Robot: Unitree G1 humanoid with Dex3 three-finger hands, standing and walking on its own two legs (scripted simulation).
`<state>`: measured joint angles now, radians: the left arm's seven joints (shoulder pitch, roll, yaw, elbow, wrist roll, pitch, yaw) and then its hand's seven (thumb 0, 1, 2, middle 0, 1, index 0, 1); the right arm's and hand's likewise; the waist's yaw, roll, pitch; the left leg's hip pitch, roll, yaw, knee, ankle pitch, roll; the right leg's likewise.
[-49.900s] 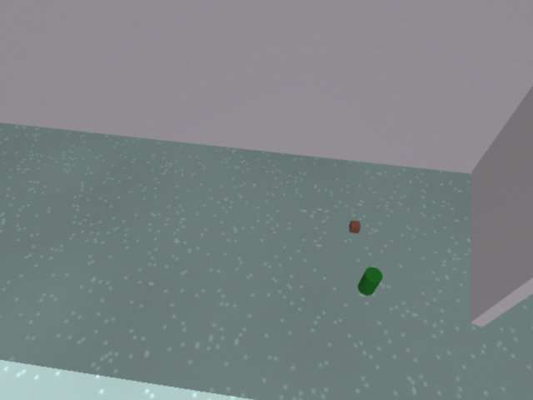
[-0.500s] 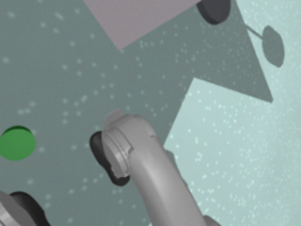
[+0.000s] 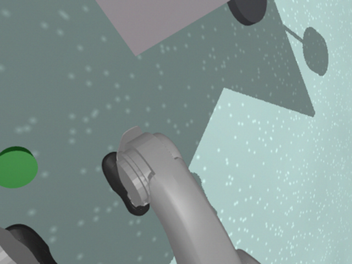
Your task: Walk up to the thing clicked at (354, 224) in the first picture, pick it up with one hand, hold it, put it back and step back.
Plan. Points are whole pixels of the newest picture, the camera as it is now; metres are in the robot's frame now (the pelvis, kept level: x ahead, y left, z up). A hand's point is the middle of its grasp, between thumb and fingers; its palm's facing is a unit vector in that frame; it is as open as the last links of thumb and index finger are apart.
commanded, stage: close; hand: left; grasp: from above
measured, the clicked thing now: out of the picture +0.55 +0.32 -0.31
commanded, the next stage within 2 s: none
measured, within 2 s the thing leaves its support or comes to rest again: neither
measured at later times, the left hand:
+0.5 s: hand out of the picture +0.53 +0.29 -0.27, palm faces -0.30 -0.31 -0.90, open 11.9 cm
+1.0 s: hand out of the picture +0.53 +0.29 -0.27, palm faces -0.31 -0.31 -0.90, open 10.6 cm
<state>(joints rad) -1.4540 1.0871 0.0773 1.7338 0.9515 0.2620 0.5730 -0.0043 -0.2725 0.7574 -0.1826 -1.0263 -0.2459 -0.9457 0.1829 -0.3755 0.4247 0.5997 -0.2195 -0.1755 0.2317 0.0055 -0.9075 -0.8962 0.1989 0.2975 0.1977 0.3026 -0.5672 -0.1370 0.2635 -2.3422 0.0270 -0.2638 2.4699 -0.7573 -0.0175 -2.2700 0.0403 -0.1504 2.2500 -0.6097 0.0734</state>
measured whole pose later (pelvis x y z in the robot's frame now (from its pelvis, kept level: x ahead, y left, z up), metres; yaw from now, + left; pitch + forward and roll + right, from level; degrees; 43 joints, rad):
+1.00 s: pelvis +0.00 +0.00 +0.00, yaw +0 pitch +34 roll -16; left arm -1.45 1.09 0.06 1.72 0.93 0.27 0.57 0.00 0.03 0.55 -0.44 -0.77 -0.50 -0.69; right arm 0.18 -0.38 0.43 0.60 -0.22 -0.18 0.23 0.00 -0.90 -0.89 0.20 0.30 0.20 0.30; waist -0.57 -0.14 0.28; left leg -2.34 0.03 -0.27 2.46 -0.76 -0.02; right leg -2.26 0.04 -0.15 2.24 -0.61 0.07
